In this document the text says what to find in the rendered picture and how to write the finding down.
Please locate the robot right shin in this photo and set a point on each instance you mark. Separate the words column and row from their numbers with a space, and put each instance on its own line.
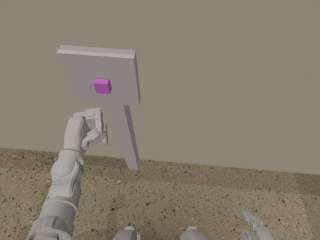
column 192, row 228

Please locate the panel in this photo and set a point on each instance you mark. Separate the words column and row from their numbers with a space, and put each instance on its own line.
column 83, row 64

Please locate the robot right hand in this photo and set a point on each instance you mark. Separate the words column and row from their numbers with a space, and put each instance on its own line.
column 256, row 224

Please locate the robot left thigh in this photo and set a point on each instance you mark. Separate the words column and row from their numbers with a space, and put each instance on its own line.
column 127, row 234

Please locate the robot left hand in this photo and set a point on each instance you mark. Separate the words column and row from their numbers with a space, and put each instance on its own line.
column 80, row 136

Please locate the button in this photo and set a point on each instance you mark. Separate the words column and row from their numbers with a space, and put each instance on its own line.
column 102, row 85

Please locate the robot left forearm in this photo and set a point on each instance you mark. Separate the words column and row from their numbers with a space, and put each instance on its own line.
column 56, row 218

